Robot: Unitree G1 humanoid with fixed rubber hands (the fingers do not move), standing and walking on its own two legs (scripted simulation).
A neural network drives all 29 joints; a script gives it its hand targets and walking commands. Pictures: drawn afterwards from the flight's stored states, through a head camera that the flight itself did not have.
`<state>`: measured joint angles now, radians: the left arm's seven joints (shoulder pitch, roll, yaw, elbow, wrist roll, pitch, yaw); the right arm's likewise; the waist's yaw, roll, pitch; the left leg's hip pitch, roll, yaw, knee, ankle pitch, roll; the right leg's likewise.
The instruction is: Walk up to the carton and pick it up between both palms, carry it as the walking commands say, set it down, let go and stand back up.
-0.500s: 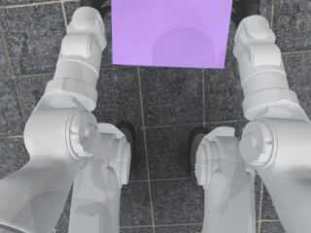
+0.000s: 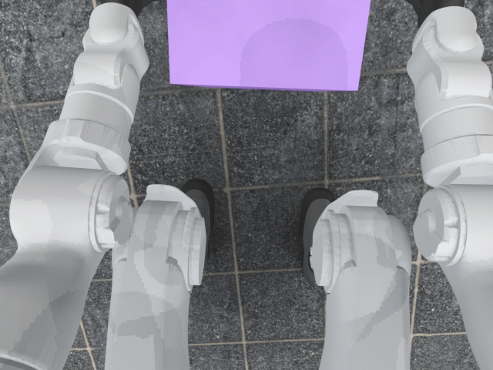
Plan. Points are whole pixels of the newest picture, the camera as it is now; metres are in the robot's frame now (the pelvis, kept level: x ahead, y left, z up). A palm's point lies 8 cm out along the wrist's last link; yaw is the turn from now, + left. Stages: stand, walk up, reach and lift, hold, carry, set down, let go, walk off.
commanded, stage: set down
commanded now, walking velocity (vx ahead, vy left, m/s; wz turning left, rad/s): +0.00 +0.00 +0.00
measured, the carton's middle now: (265, 7) +0.54 -0.01 -0.26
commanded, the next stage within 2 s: let go in 1.30 s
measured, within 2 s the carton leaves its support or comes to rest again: neither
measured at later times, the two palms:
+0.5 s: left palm out of the picture +0.54 +0.16 -0.08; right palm out of the picture +0.54 -0.20 -0.06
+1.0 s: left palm out of the picture +0.53 +0.17 +0.08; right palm out of the picture +0.54 -0.21 +0.09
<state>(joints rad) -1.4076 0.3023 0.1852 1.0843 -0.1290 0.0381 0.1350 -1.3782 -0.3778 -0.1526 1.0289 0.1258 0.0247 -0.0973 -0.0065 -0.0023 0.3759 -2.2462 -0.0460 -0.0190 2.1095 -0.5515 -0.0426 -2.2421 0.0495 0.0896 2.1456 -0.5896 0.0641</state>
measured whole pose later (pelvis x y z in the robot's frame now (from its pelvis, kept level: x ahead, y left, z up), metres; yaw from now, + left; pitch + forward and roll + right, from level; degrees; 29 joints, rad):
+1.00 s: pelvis -0.01 +0.00 +0.18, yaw +0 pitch +22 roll +2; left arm -1.26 0.33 0.14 0.69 -0.20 0.34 0.19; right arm -1.33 -0.40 -0.12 0.72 0.19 0.34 -0.11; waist -0.01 0.01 0.52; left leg -1.47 -0.05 -0.02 1.57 -0.48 -0.04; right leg -1.47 0.01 0.09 1.61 -0.52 0.05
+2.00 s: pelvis +0.08 +0.01 +0.35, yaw -2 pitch +9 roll +1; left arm -0.12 0.18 0.12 0.48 -0.03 0.18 -0.01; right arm -0.19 -0.21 -0.11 0.54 0.03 0.15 0.04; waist -0.03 0.01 0.11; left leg -0.63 -0.04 -0.02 0.80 -0.34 -0.02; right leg -0.63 -0.02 0.08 0.83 -0.37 0.04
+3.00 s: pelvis +0.12 +0.02 +0.38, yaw -2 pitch -4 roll +1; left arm 0.24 0.25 0.08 0.54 0.00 0.04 -0.01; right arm 0.19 -0.33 -0.08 0.69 0.02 0.00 0.04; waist 0.00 0.01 0.00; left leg -0.16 -0.04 -0.02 0.54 -0.32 0.00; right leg -0.16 -0.03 0.08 0.56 -0.34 0.04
